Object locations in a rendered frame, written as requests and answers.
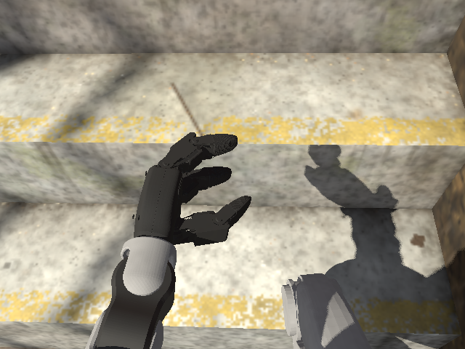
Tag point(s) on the robot right thigh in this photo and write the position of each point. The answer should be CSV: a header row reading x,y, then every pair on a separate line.
x,y
315,309

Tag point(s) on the left robot hand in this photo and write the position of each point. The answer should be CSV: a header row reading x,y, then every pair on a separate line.
x,y
174,181

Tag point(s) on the left robot forearm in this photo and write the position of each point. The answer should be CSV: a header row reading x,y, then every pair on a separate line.
x,y
143,287

